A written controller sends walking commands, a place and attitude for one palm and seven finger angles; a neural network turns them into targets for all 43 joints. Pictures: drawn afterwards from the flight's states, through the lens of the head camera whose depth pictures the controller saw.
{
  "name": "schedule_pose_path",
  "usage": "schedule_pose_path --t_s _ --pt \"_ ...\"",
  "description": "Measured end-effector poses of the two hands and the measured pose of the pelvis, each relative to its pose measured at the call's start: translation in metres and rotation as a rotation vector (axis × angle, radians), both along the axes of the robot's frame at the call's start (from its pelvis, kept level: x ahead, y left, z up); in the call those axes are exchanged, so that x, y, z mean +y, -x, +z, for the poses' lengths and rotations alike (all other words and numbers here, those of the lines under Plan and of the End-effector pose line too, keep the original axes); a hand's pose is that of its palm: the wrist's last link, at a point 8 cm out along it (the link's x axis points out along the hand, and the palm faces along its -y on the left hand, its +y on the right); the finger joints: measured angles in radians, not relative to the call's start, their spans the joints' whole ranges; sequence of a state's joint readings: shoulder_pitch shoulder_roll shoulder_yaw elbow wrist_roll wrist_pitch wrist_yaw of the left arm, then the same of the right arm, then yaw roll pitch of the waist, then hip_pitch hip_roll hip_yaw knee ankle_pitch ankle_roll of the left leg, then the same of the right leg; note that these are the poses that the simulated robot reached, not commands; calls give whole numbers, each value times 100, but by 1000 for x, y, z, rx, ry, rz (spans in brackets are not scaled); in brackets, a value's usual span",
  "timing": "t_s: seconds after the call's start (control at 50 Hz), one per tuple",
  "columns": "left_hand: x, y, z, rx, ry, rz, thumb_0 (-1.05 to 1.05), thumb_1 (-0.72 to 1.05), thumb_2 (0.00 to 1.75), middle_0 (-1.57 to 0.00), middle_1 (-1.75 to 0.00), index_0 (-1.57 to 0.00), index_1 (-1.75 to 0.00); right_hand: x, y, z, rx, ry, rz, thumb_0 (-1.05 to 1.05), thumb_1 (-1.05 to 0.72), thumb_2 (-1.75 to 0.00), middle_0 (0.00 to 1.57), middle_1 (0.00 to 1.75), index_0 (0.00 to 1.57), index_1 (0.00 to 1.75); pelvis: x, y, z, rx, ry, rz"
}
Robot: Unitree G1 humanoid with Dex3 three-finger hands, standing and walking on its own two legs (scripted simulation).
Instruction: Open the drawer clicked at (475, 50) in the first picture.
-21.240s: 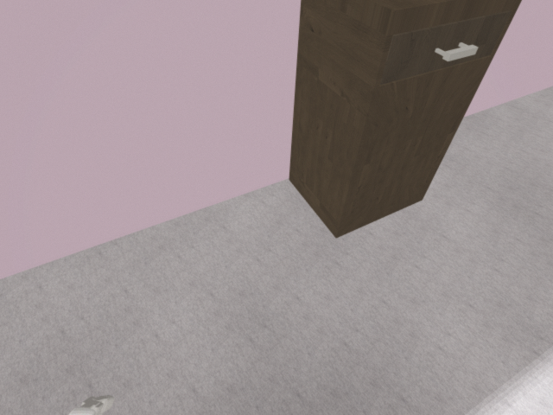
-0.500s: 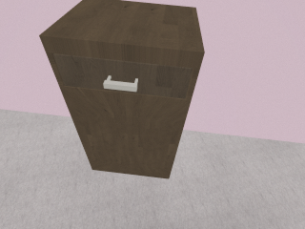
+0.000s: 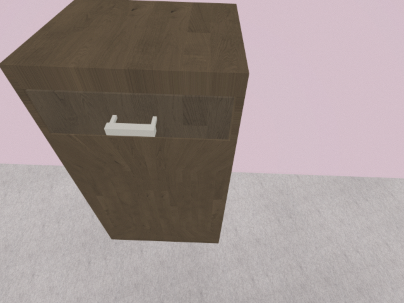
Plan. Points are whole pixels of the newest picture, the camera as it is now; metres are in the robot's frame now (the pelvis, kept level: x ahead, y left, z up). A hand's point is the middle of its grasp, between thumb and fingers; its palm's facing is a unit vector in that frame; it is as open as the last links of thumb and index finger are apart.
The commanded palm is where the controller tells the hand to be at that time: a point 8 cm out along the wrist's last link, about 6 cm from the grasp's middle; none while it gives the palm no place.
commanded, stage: come to a stop and stand still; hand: left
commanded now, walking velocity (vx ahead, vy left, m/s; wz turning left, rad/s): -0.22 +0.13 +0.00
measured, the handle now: (132, 124) +0.51 +0.19 +0.06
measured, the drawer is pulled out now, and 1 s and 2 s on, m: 0.00 0.00 0.00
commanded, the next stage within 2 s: look again from close up in 0.94 s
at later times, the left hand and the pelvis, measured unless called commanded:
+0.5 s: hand out of the picture +0.00 +0.21 -0.18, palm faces +0.07 -0.98 -0.20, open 7.3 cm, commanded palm none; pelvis -0.04 +0.03 +0.00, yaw +1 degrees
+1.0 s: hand out of the picture -0.11 +0.16 -0.17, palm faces +0.05 -0.99 -0.11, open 7.4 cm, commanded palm none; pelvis -0.06 +0.03 +0.01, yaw +1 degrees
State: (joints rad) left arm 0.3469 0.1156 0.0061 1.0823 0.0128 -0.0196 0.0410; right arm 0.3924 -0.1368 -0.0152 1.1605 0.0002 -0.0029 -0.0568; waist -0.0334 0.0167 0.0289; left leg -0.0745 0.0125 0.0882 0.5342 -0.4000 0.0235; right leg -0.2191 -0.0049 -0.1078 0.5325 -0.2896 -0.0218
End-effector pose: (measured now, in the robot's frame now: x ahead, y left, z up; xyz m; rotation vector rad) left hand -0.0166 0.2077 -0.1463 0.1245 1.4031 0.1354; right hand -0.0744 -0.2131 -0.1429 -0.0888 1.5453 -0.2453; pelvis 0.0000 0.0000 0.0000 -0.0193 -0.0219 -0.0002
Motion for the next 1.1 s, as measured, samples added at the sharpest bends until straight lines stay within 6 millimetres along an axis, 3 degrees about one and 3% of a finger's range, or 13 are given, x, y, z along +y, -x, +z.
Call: schedule_pose_path --t_s 0.1,0.24,0.36,0.5,0.68,0.86,1.0,1.1 --pt "8 -11 -1 -10 -26 22 2 94 89 -21 -30 -20 -30 0 -23 3 -3 0 27 1 -91 -90 19 30 20 30 -2 0 1 19 9 26" --pt "32 -10 -7 -38 -23 57 1 93 89 -21 -30 -20 -30 10 -62 5 -111 28 94 1 -91 -90 19 30 20 30 17 17 -1 22 8 33" --pt "45 -10 -4 -64 -28 44 0 92 89 -20 -30 -20 -30 17 -69 9 -196 46 119 1 -93 -90 20 30 20 30 28 28 1 -7 -6 24" --pt "48 -2 1 -108 -43 30 0 92 89 -20 -30 -20 -30 18 -55 2 -201 26 111 1 -93 -90 20 30 21 30 31 41 0 -30 -13 13" --pt "41 38 6 -37 -25 12 0 93 89 -20 -30 -20 -30 24 -9 6 -143 -7 92 1 -92 -90 20 30 20 30 29 58 8 -25 -10 16" --pt "19 81 4 46 26 32 0 91 89 -20 -30 -20 -30 28 34 9 -47 -25 72 1 -91 -90 20 30 20 30 27 65 10 -17 -13 21" --pt "4 99 2 92 58 45 0 91 89 -20 -30 -20 -30 31 43 10 -24 -27 62 1 -91 -90 20 30 20 30 25 65 10 -9 -13 21" --pt "2 101 0 87 54 30 0 91 89 -20 -30 -20 -30 33 34 8 -60 -36 90 1 -91 -90 20 30 20 30 25 69 7 0 -7 35"
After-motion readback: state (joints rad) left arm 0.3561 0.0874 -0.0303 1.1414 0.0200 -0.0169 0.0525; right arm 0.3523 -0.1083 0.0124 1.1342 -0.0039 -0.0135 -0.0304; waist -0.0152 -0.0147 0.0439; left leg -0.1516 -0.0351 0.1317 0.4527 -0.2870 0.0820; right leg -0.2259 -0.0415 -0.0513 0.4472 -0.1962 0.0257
